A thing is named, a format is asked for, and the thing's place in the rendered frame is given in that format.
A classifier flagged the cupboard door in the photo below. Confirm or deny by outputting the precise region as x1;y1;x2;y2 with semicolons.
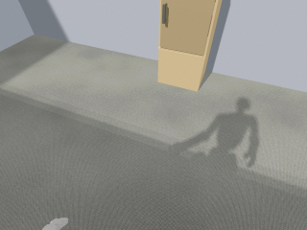
160;0;215;56

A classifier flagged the handle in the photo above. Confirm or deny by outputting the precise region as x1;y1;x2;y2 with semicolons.
162;3;167;24

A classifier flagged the robot left hand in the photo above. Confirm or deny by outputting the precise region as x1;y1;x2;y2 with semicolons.
42;218;69;230

